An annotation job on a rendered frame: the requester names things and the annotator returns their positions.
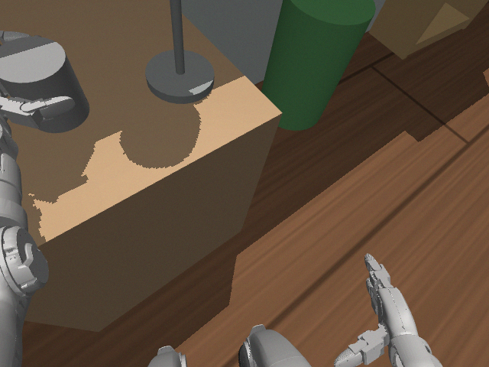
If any desk lamp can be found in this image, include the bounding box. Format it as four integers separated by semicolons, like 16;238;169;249
145;0;215;104

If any right robot hand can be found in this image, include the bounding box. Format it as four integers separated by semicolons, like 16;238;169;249
334;254;419;367

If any left robot hand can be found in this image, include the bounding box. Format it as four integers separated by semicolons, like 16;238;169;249
0;31;75;128

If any mug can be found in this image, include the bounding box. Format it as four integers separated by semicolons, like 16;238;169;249
0;35;89;133

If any bookshelf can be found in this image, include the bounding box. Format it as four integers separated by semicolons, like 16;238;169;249
368;0;489;60

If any left robot arm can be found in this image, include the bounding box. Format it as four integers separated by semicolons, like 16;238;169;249
0;115;49;367

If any right robot arm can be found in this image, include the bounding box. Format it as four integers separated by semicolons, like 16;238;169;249
388;334;443;367

